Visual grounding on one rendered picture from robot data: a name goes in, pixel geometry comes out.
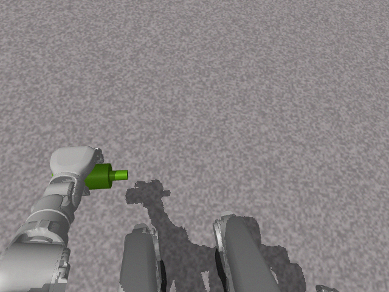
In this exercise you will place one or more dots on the bottle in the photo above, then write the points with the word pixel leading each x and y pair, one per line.
pixel 102 176

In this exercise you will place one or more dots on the right robot foot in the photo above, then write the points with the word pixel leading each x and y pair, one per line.
pixel 220 270

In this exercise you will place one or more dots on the left robot hand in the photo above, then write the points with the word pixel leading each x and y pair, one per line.
pixel 79 160

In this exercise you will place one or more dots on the left robot arm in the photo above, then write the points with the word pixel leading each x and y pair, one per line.
pixel 36 259

